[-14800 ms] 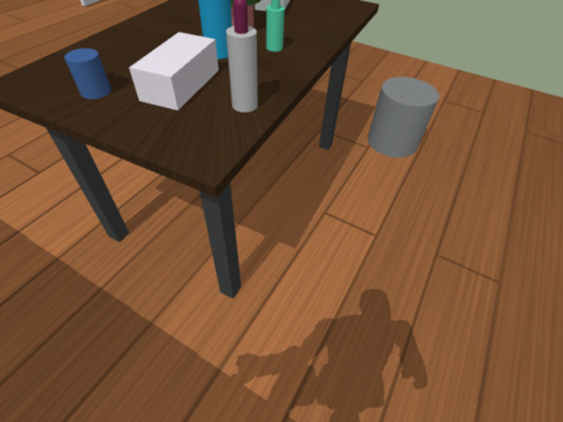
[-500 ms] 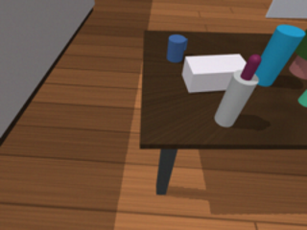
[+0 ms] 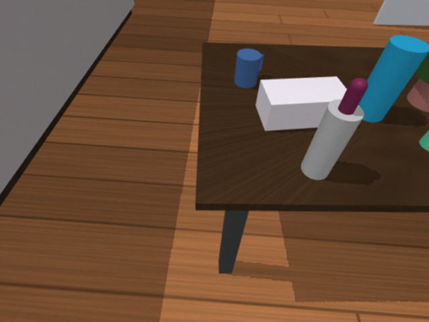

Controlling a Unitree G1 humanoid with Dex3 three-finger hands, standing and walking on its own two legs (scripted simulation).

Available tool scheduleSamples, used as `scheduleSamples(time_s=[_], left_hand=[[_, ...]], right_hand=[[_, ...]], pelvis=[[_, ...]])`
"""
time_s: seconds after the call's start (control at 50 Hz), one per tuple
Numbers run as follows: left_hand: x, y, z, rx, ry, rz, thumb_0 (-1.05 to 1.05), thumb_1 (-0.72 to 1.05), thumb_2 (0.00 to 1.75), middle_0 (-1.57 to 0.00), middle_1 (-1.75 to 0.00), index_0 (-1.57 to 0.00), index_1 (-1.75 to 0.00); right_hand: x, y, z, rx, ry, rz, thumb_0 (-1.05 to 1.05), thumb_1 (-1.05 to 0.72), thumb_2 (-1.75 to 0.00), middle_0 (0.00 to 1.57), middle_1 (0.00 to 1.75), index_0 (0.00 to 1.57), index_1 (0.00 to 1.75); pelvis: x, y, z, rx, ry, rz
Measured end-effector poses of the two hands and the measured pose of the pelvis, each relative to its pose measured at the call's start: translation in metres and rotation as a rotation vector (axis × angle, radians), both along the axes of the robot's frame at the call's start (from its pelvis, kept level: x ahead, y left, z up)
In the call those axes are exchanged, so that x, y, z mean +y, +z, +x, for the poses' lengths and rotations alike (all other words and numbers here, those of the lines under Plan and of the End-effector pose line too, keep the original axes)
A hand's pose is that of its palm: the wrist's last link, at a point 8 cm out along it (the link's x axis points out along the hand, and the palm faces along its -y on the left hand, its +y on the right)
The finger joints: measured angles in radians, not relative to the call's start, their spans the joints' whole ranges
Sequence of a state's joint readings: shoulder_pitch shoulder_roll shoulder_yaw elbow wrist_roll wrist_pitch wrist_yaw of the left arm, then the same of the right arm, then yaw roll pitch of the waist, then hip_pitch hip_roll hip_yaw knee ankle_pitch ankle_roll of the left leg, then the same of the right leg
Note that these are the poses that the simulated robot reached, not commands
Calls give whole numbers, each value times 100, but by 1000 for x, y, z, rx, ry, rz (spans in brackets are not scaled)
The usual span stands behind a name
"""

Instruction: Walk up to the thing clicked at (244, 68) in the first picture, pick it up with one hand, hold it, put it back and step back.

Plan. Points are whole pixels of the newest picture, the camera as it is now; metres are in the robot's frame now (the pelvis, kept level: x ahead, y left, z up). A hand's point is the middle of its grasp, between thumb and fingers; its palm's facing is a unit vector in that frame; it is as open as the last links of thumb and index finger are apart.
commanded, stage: stand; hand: right
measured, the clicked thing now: (334, 132) +0.47 -0.25 +0.09
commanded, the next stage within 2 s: rise first in 0.48 s
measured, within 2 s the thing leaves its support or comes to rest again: neither
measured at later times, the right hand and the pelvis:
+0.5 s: hand out of the picture +0.07 -0.25 -0.15, palm faces -0.02 +0.94 -0.34, open 7.4 cm; pelvis +0.00 +0.00 +0.00, yaw +0 degrees
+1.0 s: hand (340, 294) +0.19 -0.25 -0.08, palm faces +0.19 +0.92 -0.34, open 14.5 cm; pelvis +0.00 +0.00 -0.01, yaw +2 degrees
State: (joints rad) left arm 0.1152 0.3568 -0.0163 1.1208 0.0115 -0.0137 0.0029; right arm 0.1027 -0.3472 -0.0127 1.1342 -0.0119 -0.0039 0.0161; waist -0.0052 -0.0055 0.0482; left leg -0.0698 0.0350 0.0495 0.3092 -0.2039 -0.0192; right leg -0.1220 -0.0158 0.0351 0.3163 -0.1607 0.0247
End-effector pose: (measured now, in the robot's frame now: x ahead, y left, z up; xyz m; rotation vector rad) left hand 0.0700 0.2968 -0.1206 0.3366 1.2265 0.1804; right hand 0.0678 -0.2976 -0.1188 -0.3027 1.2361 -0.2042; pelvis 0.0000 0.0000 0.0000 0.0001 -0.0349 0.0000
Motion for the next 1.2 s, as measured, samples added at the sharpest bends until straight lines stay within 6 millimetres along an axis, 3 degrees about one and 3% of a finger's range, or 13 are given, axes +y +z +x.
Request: scheduleSamples(time_s=[0.6,0.66,0.78,0.86,1.04,1.2], left_hand=[[0,-1,-6,5,10,-4,1,90,89,-20,-30,-21,-30],[-4,1,9,-109,50,-16,1,86,85,-17,-26,-17,-26],[-14,11,54,-316,95,-27,1,61,60,-9,-14,-9,-14],[-15,18,66,-372,114,-29,1,42,40,-6,-9,-7,-8],[-32,22,60,-413,117,-72,1,-2,14,-6,-6,-7,-4],[-36,36,78,-502,69,-58,0,-34,5,-7,-5,-8,-4]], right_hand=[[0,0,-3,6,7,-3,1,-90,-89,20,29,20,30],[7,3,13,-99,-6,7,1,-86,-85,17,25,17,26],[16,20,72,-348,-31,1,1,-61,-60,11,13,10,14],[12,39,95,-466,-23,-22,1,-40,-41,9,9,8,9],[6,72,93,-576,-2,-70,1,5,-17,6,5,6,6],[6,110,102,-740,23,-116,0,33,-9,5,5,5,6]], pelvis=[[0,0,-2,-2,5,-1],[-1,-3,-7,11,18,-1],[0,-7,-16,48,22,-5],[2,-7,-12,66,30,-6],[1,-6,2,53,37,-4],[0,-6,5,27,33,-7]])
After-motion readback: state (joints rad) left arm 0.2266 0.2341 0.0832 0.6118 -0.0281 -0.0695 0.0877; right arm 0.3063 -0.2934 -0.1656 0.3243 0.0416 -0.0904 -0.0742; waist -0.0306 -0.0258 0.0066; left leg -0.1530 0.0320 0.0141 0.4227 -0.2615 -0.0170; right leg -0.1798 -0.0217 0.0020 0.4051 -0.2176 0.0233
